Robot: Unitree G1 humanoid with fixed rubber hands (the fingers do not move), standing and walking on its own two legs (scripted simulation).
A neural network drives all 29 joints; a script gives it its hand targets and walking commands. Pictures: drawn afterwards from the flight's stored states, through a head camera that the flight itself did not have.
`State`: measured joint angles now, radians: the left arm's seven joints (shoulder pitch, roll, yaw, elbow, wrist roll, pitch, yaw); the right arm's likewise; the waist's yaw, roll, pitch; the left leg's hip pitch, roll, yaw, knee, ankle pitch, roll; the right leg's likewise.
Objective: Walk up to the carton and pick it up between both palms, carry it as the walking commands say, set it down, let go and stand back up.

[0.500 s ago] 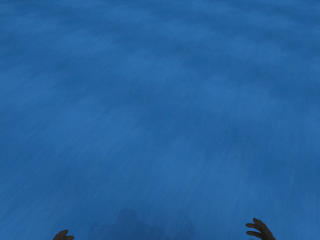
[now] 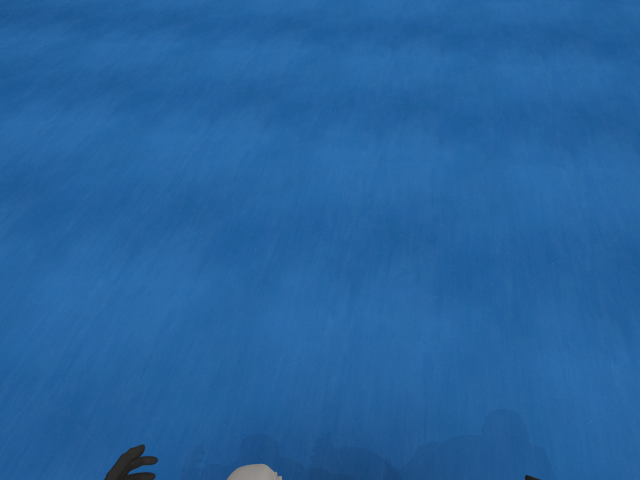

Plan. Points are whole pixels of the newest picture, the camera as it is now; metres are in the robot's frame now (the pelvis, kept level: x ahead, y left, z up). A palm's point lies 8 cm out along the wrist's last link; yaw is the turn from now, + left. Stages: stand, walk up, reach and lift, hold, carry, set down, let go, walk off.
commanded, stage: walk up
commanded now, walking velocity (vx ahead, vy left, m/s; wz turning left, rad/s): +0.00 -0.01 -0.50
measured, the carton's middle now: out of the picture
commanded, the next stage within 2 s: none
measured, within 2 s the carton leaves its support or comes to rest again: neither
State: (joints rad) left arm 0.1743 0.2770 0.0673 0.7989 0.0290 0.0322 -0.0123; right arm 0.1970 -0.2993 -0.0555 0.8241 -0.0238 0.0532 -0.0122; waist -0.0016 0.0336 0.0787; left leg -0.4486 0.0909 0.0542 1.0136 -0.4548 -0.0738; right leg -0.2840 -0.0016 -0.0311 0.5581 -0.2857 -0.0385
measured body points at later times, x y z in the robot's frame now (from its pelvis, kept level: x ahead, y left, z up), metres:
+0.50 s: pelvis +0.01 +0.02 +0.01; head +0.05 +0.04 +0.45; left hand +0.17 +0.26 -0.13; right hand +0.06 -0.28 -0.10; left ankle +0.02 +0.14 -0.73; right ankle -0.03 -0.11 -0.67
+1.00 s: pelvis +0.11 -0.12 +0.01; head +0.13 -0.17 +0.45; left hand +0.16 +0.15 -0.11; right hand +0.16 -0.42 -0.12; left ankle +0.29 +0.00 -0.65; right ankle -0.05 -0.11 -0.73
